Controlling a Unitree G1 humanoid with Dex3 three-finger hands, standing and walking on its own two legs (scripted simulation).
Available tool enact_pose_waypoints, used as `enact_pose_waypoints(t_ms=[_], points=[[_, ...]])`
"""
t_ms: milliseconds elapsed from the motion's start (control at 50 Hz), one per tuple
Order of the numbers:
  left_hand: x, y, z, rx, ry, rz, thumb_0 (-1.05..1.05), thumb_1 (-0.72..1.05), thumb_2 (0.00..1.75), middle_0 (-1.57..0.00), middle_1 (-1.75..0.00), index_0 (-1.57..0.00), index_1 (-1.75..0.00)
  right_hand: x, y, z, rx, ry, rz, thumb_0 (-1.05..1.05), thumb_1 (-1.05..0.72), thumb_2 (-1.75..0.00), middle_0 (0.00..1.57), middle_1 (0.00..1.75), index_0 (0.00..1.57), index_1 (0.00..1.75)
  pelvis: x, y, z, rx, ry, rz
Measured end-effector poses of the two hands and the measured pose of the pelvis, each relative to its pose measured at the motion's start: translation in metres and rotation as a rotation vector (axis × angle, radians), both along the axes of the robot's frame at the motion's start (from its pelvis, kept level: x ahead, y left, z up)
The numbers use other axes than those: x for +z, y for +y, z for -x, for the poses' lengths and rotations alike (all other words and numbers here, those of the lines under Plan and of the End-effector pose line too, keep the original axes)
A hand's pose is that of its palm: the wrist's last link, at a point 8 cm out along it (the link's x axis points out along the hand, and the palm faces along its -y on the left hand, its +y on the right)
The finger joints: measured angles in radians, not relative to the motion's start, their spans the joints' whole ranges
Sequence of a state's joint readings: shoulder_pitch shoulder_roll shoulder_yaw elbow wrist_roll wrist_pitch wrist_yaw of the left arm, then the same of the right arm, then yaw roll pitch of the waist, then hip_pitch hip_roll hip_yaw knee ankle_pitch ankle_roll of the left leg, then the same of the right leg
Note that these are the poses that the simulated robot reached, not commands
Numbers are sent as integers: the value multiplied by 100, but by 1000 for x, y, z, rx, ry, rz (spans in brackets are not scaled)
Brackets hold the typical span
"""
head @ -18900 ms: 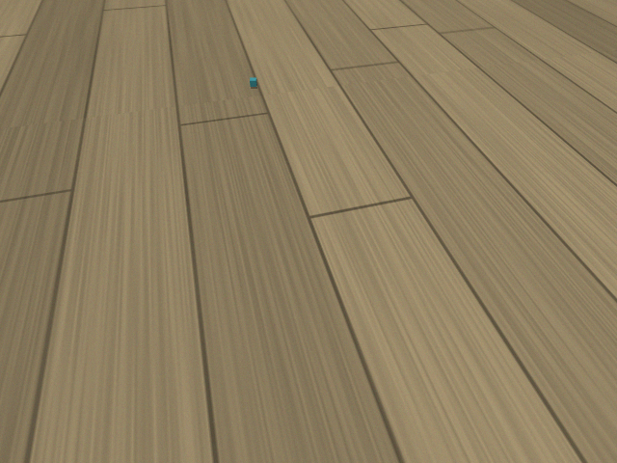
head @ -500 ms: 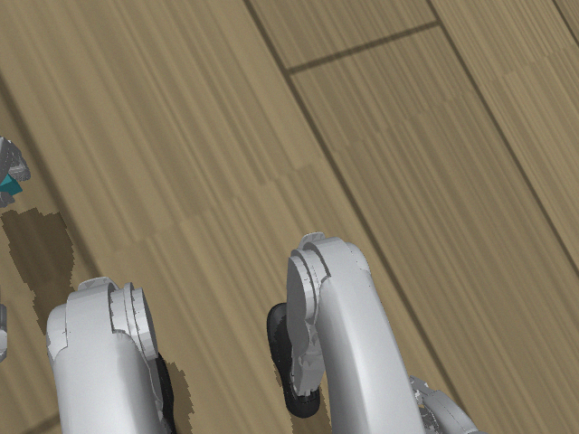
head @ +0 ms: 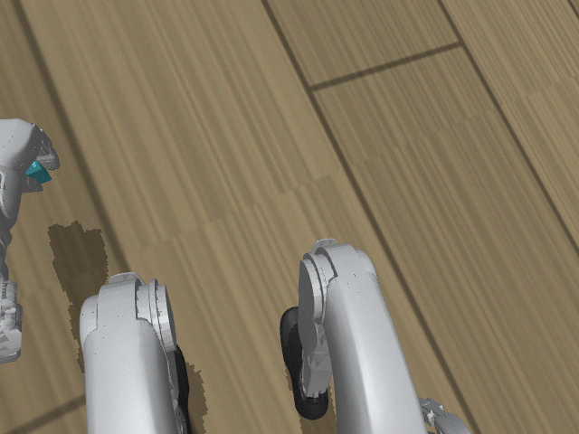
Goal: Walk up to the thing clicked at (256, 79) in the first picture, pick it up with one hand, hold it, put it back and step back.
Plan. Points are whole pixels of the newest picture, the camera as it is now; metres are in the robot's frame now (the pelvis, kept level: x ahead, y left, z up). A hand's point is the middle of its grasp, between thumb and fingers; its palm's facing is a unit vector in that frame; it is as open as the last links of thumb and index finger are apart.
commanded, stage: lift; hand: left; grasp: from above
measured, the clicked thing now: (25, 168) +0.49 +0.30 -0.18
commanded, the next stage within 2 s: hold in 1.52 s
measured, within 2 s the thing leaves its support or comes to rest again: neither
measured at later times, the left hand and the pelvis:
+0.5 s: hand out of the picture +0.40 +0.29 +0.00, palm faces -0.44 -0.08 -0.89, open 4.9 cm; pelvis +0.00 +0.00 +0.10, yaw +3 degrees
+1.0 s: hand out of the picture +0.34 +0.27 +0.21, palm faces -0.46 -0.11 -0.88, open 4.9 cm; pelvis +0.02 +0.00 +0.29, yaw +5 degrees
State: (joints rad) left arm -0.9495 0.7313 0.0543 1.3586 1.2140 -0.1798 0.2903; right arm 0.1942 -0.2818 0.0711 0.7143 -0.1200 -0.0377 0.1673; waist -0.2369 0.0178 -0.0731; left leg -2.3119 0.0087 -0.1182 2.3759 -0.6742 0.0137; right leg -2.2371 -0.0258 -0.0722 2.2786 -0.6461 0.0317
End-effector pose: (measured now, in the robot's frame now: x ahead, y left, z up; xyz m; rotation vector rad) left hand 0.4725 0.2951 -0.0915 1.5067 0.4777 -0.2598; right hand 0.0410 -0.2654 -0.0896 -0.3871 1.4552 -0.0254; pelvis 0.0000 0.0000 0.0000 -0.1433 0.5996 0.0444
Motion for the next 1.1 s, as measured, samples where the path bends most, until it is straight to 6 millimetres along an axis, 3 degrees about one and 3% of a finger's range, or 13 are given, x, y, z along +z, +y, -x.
enact_pose_waypoints(t_ms=[200, 460, 660, 860, 1100], points=[[44, 4, 20, -3, 35, 2, -9, 59, 5, -94, -22, -119, -18, 18, -2, -11, -45, -35, -2, 0, -90, -90, 20, 30, 20, 30, 29, 1, 1, 13, 11, -15], [131, 3, 56, -18, -5, 22, -8, 59, 6, -92, -24, -119, -21, 69, -3, -62, -37, -186, -2, 0, -90, -90, 20, 30, 20, 30, 87, 1, 2, 24, -7, -37], [221, -5, 85, -7, -40, 39, -8, 59, 7, -92, -24, -119, -21, 136, 10, -98, -53, -307, -14, 0, -90, -90, 20, 30, 20, 30, 156, 2, 0, 38, -74, -58], [316, -14, 113, 11, -9, 45, -8, 58, 8, -92, -24, -119, -22, 220, 21, -108, -88, -389, -37, 0, -90, -90, 20, 30, 20, 30, 240, 2, -10, 41, -179, -88], [383, -32, 127, -9, -8, 44, -7, 59, 8, -90, -26, -117, -24, 293, 16, -108, -125, -429, -28, 0, -90, -90, 20, 30, 20, 30, 312, 0, -28, 42, -282, -114]])
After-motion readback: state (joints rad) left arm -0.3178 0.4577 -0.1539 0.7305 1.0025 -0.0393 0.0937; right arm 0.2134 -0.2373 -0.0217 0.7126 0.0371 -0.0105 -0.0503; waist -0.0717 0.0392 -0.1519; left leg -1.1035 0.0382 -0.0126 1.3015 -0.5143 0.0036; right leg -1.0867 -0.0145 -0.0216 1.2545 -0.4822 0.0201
